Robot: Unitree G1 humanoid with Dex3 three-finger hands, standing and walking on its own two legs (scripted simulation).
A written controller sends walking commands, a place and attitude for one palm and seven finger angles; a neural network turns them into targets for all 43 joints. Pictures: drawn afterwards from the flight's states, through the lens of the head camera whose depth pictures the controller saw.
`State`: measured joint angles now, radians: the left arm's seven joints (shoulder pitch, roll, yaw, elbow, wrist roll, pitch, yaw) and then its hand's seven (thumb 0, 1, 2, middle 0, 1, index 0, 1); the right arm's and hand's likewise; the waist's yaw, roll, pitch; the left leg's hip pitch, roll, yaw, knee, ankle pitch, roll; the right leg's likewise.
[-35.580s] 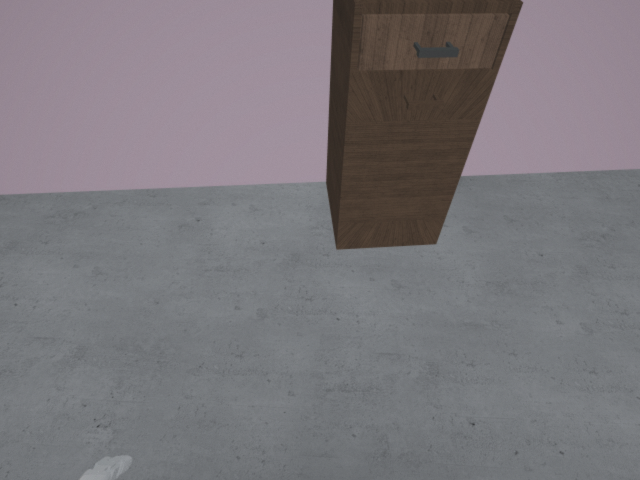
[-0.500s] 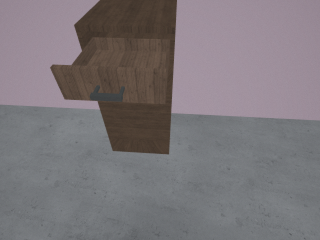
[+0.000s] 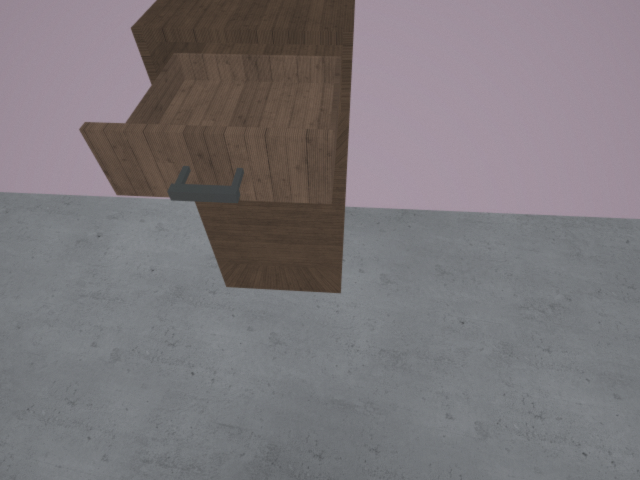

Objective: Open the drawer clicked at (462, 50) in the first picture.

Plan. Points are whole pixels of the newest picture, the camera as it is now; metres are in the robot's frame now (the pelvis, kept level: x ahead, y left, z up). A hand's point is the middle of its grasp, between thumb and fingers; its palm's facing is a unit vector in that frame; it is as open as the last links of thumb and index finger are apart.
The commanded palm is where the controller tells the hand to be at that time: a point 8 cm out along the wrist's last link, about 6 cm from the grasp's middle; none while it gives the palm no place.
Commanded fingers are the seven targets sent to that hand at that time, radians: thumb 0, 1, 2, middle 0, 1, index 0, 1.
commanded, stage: look to check the result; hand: left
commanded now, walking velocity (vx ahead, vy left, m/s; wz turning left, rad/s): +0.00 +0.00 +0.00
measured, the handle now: (208, 183) +0.52 +0.21 +0.06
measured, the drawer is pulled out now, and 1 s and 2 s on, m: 0.30 0.30 0.30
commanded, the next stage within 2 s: stand and wait in 0.24 s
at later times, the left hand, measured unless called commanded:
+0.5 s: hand out of the picture +0.02 +0.18 -0.17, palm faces +0.00 -0.97 -0.23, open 7.4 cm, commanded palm none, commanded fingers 0.00 0.90 0.90 -0.20 -0.30 -0.20 -0.30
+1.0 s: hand out of the picture +0.03 +0.18 -0.17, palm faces +0.00 -0.97 -0.24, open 7.4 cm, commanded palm none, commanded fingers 0.00 0.90 0.90 -0.20 -0.30 -0.20 -0.30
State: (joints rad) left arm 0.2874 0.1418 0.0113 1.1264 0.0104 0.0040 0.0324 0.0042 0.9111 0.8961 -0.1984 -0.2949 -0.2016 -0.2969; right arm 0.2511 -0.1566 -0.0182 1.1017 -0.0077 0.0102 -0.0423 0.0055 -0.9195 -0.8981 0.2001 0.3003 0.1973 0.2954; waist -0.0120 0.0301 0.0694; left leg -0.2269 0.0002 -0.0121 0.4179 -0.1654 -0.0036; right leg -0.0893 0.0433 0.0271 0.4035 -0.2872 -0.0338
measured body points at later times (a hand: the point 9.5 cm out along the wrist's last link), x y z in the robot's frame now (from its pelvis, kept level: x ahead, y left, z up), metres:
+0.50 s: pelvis +0.01 -0.01 +0.00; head +0.03 -0.02 +0.45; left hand +0.02 +0.23 -0.15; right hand +0.02 -0.23 -0.16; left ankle +0.04 +0.12 -0.74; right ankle -0.04 -0.10 -0.74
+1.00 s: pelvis +0.01 -0.01 +0.00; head +0.03 -0.02 +0.45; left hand +0.03 +0.24 -0.15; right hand +0.02 -0.25 -0.16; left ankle +0.04 +0.12 -0.74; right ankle -0.04 -0.10 -0.74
